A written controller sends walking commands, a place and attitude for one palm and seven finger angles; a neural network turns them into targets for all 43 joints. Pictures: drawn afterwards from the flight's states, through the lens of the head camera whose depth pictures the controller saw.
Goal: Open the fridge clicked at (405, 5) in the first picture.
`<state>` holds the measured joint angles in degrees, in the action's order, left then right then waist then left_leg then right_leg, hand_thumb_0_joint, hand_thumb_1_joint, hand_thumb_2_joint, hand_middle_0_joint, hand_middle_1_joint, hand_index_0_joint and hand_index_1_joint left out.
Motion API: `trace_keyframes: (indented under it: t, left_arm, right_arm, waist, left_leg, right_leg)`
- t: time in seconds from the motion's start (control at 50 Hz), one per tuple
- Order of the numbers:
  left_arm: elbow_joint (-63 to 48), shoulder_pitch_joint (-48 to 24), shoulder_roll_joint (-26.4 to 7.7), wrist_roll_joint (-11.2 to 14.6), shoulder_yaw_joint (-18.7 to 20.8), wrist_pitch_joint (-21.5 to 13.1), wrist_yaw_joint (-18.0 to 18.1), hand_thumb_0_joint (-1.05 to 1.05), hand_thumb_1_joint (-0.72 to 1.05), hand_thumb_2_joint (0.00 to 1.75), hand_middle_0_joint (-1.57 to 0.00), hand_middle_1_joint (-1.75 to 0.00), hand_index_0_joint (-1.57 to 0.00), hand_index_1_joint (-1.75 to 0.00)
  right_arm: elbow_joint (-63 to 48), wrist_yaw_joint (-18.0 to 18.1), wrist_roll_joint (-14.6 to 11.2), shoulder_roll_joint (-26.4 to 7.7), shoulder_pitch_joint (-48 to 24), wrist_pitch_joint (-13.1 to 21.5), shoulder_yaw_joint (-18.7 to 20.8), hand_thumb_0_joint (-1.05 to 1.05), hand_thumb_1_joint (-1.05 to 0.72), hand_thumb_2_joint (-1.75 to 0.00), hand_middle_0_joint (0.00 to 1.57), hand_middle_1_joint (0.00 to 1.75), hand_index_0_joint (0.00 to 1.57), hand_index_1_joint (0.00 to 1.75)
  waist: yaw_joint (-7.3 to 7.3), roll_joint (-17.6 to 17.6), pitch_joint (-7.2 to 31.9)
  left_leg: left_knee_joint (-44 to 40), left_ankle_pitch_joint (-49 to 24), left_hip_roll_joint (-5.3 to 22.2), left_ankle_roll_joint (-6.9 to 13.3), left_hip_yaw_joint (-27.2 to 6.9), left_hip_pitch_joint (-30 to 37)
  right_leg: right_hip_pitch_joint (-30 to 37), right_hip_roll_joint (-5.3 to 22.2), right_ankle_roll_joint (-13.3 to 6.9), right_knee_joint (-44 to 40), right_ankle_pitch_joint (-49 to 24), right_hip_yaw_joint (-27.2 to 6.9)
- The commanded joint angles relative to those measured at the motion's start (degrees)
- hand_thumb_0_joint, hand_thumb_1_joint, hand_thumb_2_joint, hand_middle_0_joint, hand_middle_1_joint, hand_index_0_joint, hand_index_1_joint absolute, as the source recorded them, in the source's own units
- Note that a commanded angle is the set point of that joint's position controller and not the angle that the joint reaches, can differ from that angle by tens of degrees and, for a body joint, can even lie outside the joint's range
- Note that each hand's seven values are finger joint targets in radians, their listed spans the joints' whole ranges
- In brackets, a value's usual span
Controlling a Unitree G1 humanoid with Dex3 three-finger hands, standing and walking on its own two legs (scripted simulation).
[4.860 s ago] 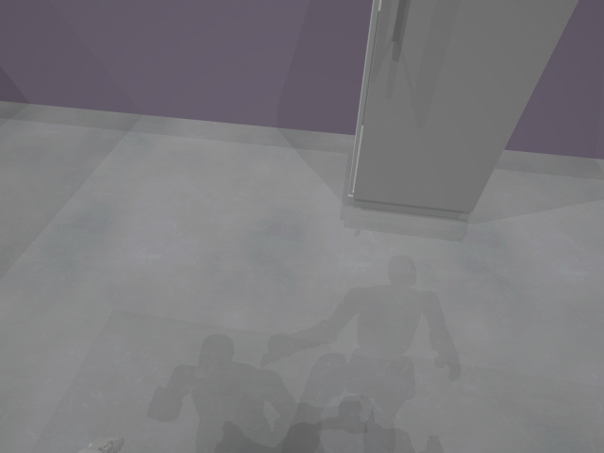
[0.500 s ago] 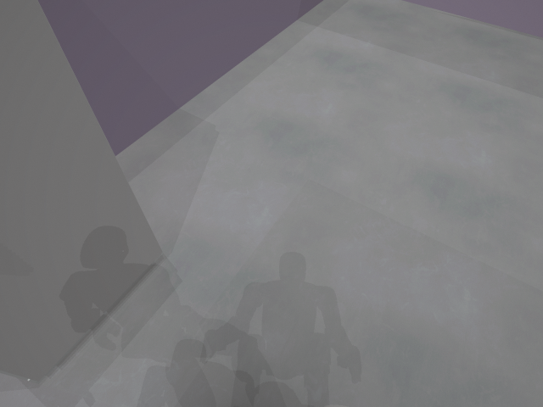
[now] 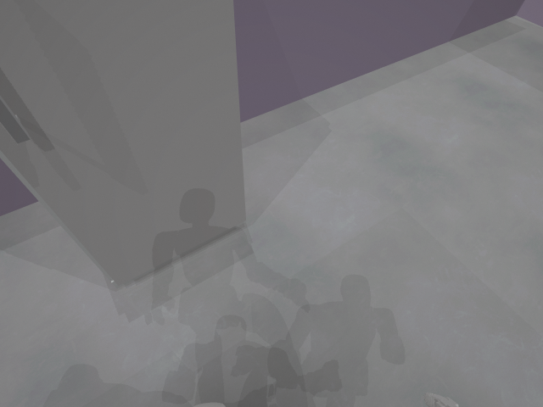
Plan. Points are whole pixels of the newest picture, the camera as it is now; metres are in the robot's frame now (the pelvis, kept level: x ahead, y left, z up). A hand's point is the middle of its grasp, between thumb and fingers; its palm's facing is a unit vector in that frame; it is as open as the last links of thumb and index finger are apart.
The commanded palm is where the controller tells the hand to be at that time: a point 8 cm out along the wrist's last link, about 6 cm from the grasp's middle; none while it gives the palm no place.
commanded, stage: turn to face it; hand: left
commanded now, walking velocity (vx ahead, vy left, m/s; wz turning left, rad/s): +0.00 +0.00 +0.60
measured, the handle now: out of the picture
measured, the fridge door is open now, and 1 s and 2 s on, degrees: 0 0 0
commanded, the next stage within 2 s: take the last steps up to it in 1.04 s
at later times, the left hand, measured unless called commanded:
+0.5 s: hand out of the picture +0.06 +0.22 -0.13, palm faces +0.27 -0.91 -0.31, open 7.4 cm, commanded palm none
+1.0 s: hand out of the picture -0.11 +0.23 -0.17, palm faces +0.53 -0.81 -0.26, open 7.4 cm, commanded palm none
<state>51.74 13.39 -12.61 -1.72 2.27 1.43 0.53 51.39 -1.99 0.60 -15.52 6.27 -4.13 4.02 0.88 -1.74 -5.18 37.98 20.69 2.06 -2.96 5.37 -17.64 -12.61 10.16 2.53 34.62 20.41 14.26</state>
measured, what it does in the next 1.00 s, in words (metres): steps on the spot, turning left: left foot, then right foot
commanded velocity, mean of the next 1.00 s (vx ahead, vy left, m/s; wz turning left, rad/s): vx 0.00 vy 0.00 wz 0.48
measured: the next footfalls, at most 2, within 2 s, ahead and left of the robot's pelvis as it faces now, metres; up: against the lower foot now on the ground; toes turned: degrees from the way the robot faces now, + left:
left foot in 0.02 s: +0.03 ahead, +0.12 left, +0.00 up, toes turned +7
right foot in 0.46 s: +0.07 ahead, -0.12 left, +0.00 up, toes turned +13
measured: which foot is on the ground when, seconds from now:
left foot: up 0.00-0.00, down 0.02-0.46, up 0.48-0.82, down 0.84-1.00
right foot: down 0.00-0.02, up 0.04-0.44, down 0.46-0.84, up 0.86-1.00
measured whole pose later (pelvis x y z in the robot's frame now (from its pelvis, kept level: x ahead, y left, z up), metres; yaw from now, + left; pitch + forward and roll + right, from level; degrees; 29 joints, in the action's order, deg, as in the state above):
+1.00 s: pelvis -0.03 +0.03 +0.01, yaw +31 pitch +0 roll -1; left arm 55.6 13.1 -16.1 -1.1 4.0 4.3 0.9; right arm 52.5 0.1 0.8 -11.8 8.4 -1.2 1.9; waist 1.2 -3.0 -5.1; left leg 30.7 17.0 -0.1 2.1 3.1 -13.7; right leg -25.2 6.4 4.3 61.1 26.2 3.2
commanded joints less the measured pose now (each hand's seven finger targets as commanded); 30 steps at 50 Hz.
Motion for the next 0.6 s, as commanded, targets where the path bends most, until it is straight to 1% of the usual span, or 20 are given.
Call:
trace_keyframes:
  t: [0.0, 0.02, 0.04, 0.06, 0.08, 0.1, 0.12, 0.22, 0.26, 0.32, 0.38, 0.4, 0.42, 0.44, 0.46, 0.48, 0.5, 0.52, 0.54, 0.58]
  left_arm:
    - [-6.7, -0.4, -7.1, 1.2, 2.4, -0.7, 0.0, 0.00, 0.90, 0.90, -0.20, -0.30, -0.20, -0.30]
    - [-7.8, -4.2, -8.0, 0.6, 2.0, 0.3, 0.8, 0.00, 0.90, 0.90, -0.20, -0.30, -0.20, -0.30]
    - [-7.1, -5.7, -7.0, 0.9, 2.4, 0.2, 1.0, 0.00, 0.90, 0.90, -0.20, -0.30, -0.20, -0.30]
    - [-6.7, -6.8, -7.4, 1.0, 2.6, 0.0, 0.8, 0.00, 0.90, 0.90, -0.20, -0.30, -0.20, -0.30]
    - [-5.7, -6.0, -7.5, 1.0, 2.9, 0.1, 0.5, 0.00, 0.90, 0.90, -0.20, -0.30, -0.20, -0.30]
    - [-4.9, -3.9, -7.5, 1.0, 2.9, 0.3, 0.2, 0.00, 0.90, 0.90, -0.20, -0.30, -0.20, -0.30]
    - [-4.3, -2.7, -7.3, 1.0, 3.0, 0.3, 0.0, 0.00, 0.90, 0.90, -0.20, -0.30, -0.20, -0.30]
    - [-5.3, -4.7, -7.1, 1.0, 2.8, 0.6, 0.2, 0.00, 0.90, 0.90, -0.20, -0.30, -0.20, -0.30]
    - [-6.0, -5.3, -6.6, 1.1, 2.6, 0.5, 0.3, 0.00, 0.90, 0.90, -0.20, -0.30, -0.20, -0.30]
    - [-6.4, -5.0, -6.4, 1.3, 2.4, 0.0, 0.6, 0.00, 0.90, 0.90, -0.20, -0.30, -0.20, -0.30]
    - [-5.7, -0.6, -6.9, 1.6, 2.5, -0.8, 1.0, 0.00, 0.90, 0.90, -0.20, -0.30, -0.20, -0.30]
    - [-5.5, 1.4, -8.2, 1.4, 2.8, -1.3, 1.2, 0.00, 0.90, 0.90, -0.20, -0.30, -0.20, -0.30]
    - [-5.4, 2.5, -13.1, 0.6, 3.7, -2.0, 1.8, 0.00, 0.90, 0.90, -0.20, -0.30, -0.20, -0.30]
    - [-6.0, 2.5, -16.1, 0.2, 3.9, -1.8, 1.7, 0.00, 0.90, 0.90, -0.20, -0.30, -0.20, -0.30]
    - [-6.2, 1.3, -14.5, 0.7, 3.9, -1.9, 1.9, 0.00, 0.90, 0.90, -0.20, -0.30, -0.20, -0.30]
    - [-6.8, -1.9, -12.6, 0.7, 3.4, -1.7, 1.8, 0.00, 0.90, 0.90, -0.20, -0.30, -0.20, -0.30]
    - [-7.4, -4.7, -10.6, 0.7, 2.7, -1.7, 1.6, 0.00, 0.90, 0.90, -0.20, -0.30, -0.20, -0.30]
    - [-7.8, -6.4, -9.3, 0.6, 2.4, -1.6, 1.6, 0.00, 0.90, 0.90, -0.20, -0.30, -0.20, -0.30]
    - [-7.8, -6.2, -8.9, 0.4, 2.3, -1.9, 1.7, 0.00, 0.90, 0.90, -0.20, -0.30, -0.20, -0.30]
    - [-6.8, -3.8, -9.6, 0.2, 2.3, -1.8, 1.7, 0.00, 0.90, 0.90, -0.20, -0.30, -0.20, -0.30]
  right_arm:
    - [-2.8, 0.8, 0.5, -16.7, 10.5, 3.3, 4.0, 0.00, -0.90, -0.90, 0.20, 0.30, 0.20, 0.30]
    - [-1.0, 1.3, -0.1, -16.6, 14.0, 3.1, 3.8, 0.00, -0.90, -0.90, 0.20, 0.30, 0.20, 0.30]
    - [-1.0, 2.1, 0.1, -14.9, 12.7, 3.3, 3.6, 0.00, -0.90, -0.90, 0.20, 0.30, 0.20, 0.30]
    - [-1.9, 2.4, 0.5, -12.9, 9.4, 3.3, 3.0, 0.00, -0.90, -0.90, 0.20, 0.30, 0.20, 0.30]
    - [-2.9, 2.4, 0.6, -10.9, 5.6, 3.4, 2.2, 0.00, -0.90, -0.90, 0.20, 0.30, 0.20, 0.30]
    - [-3.6, 2.3, 0.6, -10.2, 2.7, 3.5, 1.9, 0.00, -0.90, -0.90, 0.20, 0.30, 0.20, 0.30]
    - [-4.0, 2.3, 0.5, -9.6, 1.7, 3.6, 1.7, 0.00, -0.90, -0.90, 0.20, 0.30, 0.20, 0.30]
    - [-3.5, 2.0, 0.6, -10.1, 3.4, 3.2, 2.2, 0.00, -0.90, -0.90, 0.20, 0.30, 0.20, 0.30]
    - [-3.3, 1.9, 0.8, -10.3, 3.8, 3.0, 2.6, 0.00, -0.90, -0.90, 0.20, 0.30, 0.20, 0.30]
    - [-3.3, 1.9, 0.8, -10.3, 4.0, 2.7, 2.9, 0.00, -0.90, -0.90, 0.20, 0.30, 0.20, 0.30]
    - [-3.9, 1.8, 0.5, -9.7, 2.5, 2.5, 3.1, 0.00, -0.90, -0.90, 0.20, 0.30, 0.20, 0.30]
    - [-4.1, 1.6, 0.1, -8.5, 2.5, 2.5, 3.0, 0.00, -0.90, -0.90, 0.20, 0.30, 0.20, 0.30]
    - [-4.7, 1.3, -0.4, -4.9, 3.8, 2.6, 2.4, 0.00, -0.90, -0.90, 0.20, 0.30, 0.20, 0.30]
    - [-6.2, 1.2, 0.0, -3.4, 3.4, 2.7, 2.1, 0.00, -0.90, -0.90, 0.20, 0.30, 0.20, 0.30]
    - [-5.4, 1.3, 0.7, -5.8, 2.7, 1.7, 2.7, 0.00, -0.90, -0.90, 0.20, 0.30, 0.20, 0.30]
    - [-4.3, 1.0, 0.7, -5.6, 2.7, 1.2, 3.0, 0.00, -0.90, -0.90, 0.20, 0.30, 0.20, 0.30]
    - [-3.2, 0.5, 0.8, -5.2, 3.5, 0.9, 2.9, 0.00, -0.90, -0.90, 0.20, 0.30, 0.20, 0.30]
    - [-2.5, 0.2, 0.7, -4.5, 4.6, 0.7, 2.7, 0.00, -0.90, -0.90, 0.20, 0.30, 0.20, 0.30]
    - [-2.3, 0.0, 0.8, -3.9, 4.9, 0.7, 2.3, 0.00, -0.90, -0.90, 0.20, 0.30, 0.20, 0.30]
    - [-2.4, -0.1, 0.6, -3.5, 3.6, 0.5, 2.0, 0.00, -0.90, -0.90, 0.20, 0.30, 0.20, 0.30]
  waist:
    - [-5.94, 20.1, 14.2]
    - [-6.92, 15.0, 14.7]
    - [-6.54, 16.2, 14.1]
    - [-5.79, 14.6, 10.1]
    - [-3.63, 12.2, 7.8]
    - [-1.99, 11.4, 7.2]
    - [-1.52, 9.9, 7.6]
    - [-2.56, 9.4, 6.3]
    - [-2.72, 9.9, 6.8]
    - [-2.67, 10.9, 7.6]
    - [-0.33, 10.1, 9.4]
    - [0.82, 6.6, 10.2]
    - [1.13, -6.0, 10.9]
    - [1.36, -14.3, 9.6]
    - [1.33, -15.1, 8.5]
    - [-0.34, -12.0, 5.6]
    - [-1.83, -8.1, 3.5]
    - [-2.83, -6.9, 2.7]
    - [-2.65, -8.7, 2.8]
    - [-1.53, -9.4, 3.2]
  left_leg:
    - [-14.9, -49.7, 22.4, 13.4, -26.5, 25.9]
    - [-13.7, -52.3, 23.9, 15.8, -25.1, 23.9]
    - [-13.2, -50.5, 21.1, 15.8, -24.4, 22.3]
    - [-14.2, -45.3, 18.2, 14.9, -21.6, 16.8]
    - [-15.1, -41.1, 14.8, 13.1, -18.4, 12.7]
    - [-15.8, -37.4, 12.5, 11.7, -15.9, 10.7]
    - [-16.6, -34.4, 11.7, 11.6, -15.2, 9.9]
    - [-19.1, -23.3, 10.9, 12.5, -20.1, 7.9]
    - [-18.4, -22.8, 10.7, 12.9, -22.0, 8.2]
    - [-16.1, -27.9, 9.8, 12.8, -24.7, 7.3]
    - [-11.7, -28.9, 7.5, 10.6, -25.5, 3.1]
    - [-8.1, -24.3, 5.1, 8.1, -24.3, -1.1]
    - [2.1, -9.5, -1.1, 3.7, -17.2, -12.4]
    - [14.6, 12.8, -6.7, 0.6, -8.3, -17.3]
    - [23.5, 12.8, -3.3, 1.2, -11.2, -15.3]
    - [29.5, 9.2, -2.6, 0.9, -10.4, -15.2]
    - [32.9, 4.8, -1.6, 0.5, -9.4, -15.4]
    - [33.4, 2.5, -0.9, 0.0, -8.2, -14.8]
    - [32.7, 1.6, -0.6, -0.5, -6.9, -14.5]
    - [28.6, 2.2, -0.3, -1.1, -5.2, -13.4]
  right_leg:
    - [-22.1, -1.9, 3.4, 25.1, 16.6, -4.0]
    - [-22.9, -1.8, 2.7, 30.0, 18.3, -10.6]
    - [-24.2, -2.0, 2.8, 32.5, 15.7, -12.7]
    - [-23.5, -2.0, 3.0, 33.5, 12.2, -13.6]
    - [-21.4, -2.3, 3.0, 33.0, 8.1, -13.8]
    - [-19.5, -2.8, 3.1, 32.1, 5.2, -13.4]
    - [-18.2, -3.1, 3.2, 30.6, 3.7, -13.2]
    - [-15.9, -5.0, 3.3, 21.8, 3.6, -13.4]
    - [-14.7, -5.9, 3.2, 17.8, 4.1, -13.6]
    - [-9.8, -7.8, 2.5, 9.8, 4.6, -13.3]
    - [0.2, -9.0, 1.8, -3.6, -3.4, -12.6]
    - [6.9, -6.9, 1.3, -12.3, -8.0, -14.1]
    - [16.2, 5.7, -2.2, -18.3, -10.8, -25.9]
    - [13.1, 18.2, -8.9, -18.8, -19.3, -34.5]
    - [5.9, 17.4, -10.7, -19.1, -16.8, -32.6]
    - [2.1, 14.0, -10.5, -19.1, -13.9, -29.4]
    - [0.4, 10.6, -9.3, -18.1, -13.2, -23.4]
    - [-0.6, 8.8, -8.4, -17.0, -15.0, -19.1]
    - [0.1, 8.0, -8.2, -16.4, -17.5, -16.8]
    - [1.4, 8.3, -8.6, -16.2, -18.1, -14.6]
